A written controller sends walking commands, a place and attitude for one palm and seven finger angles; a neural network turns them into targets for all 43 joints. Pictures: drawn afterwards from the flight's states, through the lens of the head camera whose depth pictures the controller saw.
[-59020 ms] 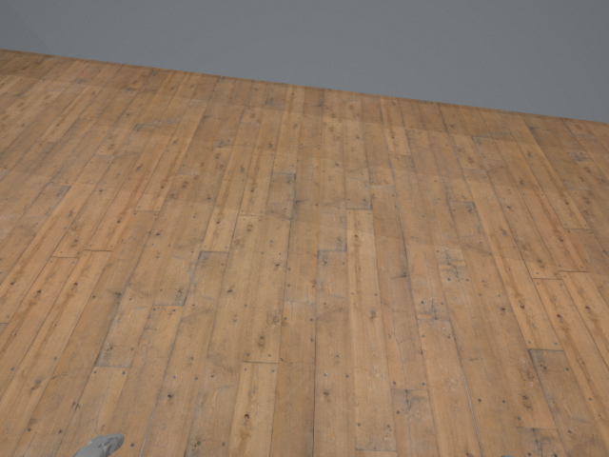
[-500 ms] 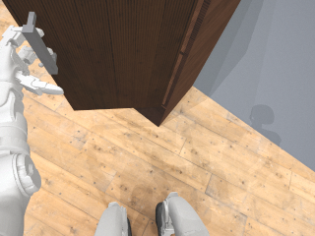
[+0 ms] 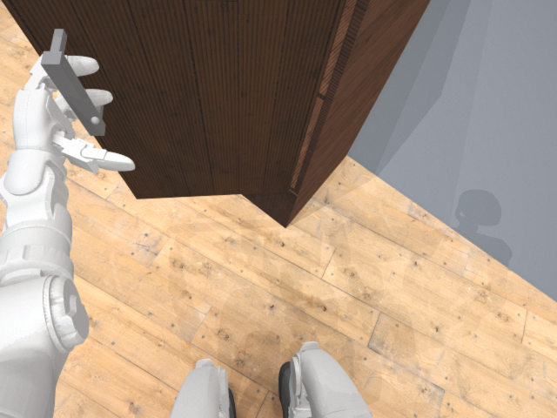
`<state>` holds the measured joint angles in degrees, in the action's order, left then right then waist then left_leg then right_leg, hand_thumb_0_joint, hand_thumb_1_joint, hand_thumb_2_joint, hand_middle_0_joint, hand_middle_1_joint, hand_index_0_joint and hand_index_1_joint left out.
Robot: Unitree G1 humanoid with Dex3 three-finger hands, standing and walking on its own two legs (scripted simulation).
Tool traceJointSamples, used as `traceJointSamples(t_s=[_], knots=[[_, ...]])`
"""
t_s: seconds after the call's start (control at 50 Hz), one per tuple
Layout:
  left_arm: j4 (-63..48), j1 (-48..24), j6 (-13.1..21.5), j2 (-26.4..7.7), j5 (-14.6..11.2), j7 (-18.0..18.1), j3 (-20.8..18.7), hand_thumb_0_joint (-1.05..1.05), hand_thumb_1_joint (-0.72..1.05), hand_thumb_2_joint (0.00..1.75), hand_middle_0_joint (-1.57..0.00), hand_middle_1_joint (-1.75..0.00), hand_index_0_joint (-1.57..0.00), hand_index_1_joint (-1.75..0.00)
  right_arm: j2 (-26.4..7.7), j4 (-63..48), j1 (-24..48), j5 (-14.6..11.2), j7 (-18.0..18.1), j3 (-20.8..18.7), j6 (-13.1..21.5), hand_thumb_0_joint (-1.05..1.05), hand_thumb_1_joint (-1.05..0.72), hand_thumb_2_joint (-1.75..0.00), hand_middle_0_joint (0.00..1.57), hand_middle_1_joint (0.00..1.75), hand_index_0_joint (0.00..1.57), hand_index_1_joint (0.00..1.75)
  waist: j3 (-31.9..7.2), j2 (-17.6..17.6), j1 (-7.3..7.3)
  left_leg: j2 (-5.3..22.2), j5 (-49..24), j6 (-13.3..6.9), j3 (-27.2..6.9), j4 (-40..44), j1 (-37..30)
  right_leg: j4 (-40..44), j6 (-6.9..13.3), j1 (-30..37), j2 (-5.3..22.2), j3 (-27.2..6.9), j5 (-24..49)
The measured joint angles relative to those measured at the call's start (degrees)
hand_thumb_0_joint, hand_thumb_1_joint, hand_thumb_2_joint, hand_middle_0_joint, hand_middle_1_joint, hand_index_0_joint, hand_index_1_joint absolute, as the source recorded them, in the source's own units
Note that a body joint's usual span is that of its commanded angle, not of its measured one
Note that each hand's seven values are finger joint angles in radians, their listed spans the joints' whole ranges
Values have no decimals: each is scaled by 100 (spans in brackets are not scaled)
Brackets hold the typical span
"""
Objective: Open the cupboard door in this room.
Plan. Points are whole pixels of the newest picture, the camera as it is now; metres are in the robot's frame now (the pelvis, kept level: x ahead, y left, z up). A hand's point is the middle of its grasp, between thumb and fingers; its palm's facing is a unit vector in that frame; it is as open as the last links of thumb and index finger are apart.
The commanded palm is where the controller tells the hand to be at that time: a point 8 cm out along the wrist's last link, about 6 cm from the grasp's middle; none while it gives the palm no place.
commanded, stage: slide the fingers in behind the handle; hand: left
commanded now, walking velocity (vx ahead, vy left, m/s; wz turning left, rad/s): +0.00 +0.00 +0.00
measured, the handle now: (80, 87) +0.56 +0.23 +0.05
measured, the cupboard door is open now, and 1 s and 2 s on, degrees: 44 44 81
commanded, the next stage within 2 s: close the thumb around the handle in 0.32 s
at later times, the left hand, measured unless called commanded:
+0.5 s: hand (94, 122) +0.50 +0.21 +0.05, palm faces +0.00 -1.00 -0.01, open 14.0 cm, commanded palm +0.49 +0.24 +0.05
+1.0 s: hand (94, 120) +0.51 +0.21 +0.05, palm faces +0.01 -1.00 -0.01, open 6.3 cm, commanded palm +0.49 +0.24 +0.05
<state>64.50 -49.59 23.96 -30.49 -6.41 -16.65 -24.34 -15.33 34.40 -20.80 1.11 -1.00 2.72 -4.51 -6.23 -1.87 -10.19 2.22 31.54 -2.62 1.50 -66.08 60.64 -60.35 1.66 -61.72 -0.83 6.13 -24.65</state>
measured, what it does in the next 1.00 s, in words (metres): stands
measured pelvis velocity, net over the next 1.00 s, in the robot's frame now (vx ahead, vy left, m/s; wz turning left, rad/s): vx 0.00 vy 0.00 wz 0.01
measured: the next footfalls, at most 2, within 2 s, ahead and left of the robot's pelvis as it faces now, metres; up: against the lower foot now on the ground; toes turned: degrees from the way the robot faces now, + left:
none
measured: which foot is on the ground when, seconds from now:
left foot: down 0.00-1.00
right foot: down 0.00-1.00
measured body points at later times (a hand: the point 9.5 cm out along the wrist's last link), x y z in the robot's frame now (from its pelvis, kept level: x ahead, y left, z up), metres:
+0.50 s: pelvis +0.00 +0.00 +0.00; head +0.16 +0.03 +0.42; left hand +0.50 +0.26 +0.05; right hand +0.02 -0.27 -0.11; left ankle -0.01 +0.09 -0.65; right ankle +0.03 -0.11 -0.65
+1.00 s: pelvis +0.00 +0.00 +0.00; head +0.16 +0.03 +0.42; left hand +0.50 +0.26 +0.05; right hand +0.00 -0.26 -0.11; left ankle -0.01 +0.09 -0.65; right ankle +0.03 -0.11 -0.65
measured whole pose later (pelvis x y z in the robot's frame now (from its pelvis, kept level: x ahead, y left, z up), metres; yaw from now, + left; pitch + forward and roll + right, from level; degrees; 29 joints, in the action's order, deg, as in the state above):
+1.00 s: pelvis +0.00 +0.00 +0.00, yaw +0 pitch +26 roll -4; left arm 67.2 -51.9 25.3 -30.4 -6.3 -16.2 -22.7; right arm -15.5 35.9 -21.2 1.5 -0.9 2.8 -3.8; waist -6.1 -2.1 -10.0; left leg 1.7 31.5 -2.9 0.9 -66.7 61.5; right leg -60.7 1.4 -62.2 -0.4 6.5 -24.7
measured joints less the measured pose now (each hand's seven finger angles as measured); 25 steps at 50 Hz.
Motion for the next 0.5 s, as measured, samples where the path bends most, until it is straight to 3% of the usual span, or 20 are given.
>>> traceJointSamples(t_s=[0.5], knots=[[132,-1,169,46,-32,-74,89,-2,-48,31,-28,-120,-28,-120,-33,76,6,11,27,-21,39,0,-90,-90,20,30,21,30,-5,9,35,-24,10,-4,-23,13,-51,10,-6,62,15,12,-22]])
